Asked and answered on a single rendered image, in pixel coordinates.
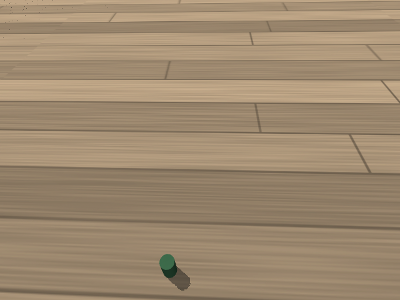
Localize can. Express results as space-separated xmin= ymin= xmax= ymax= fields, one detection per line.
xmin=159 ymin=254 xmax=177 ymax=278

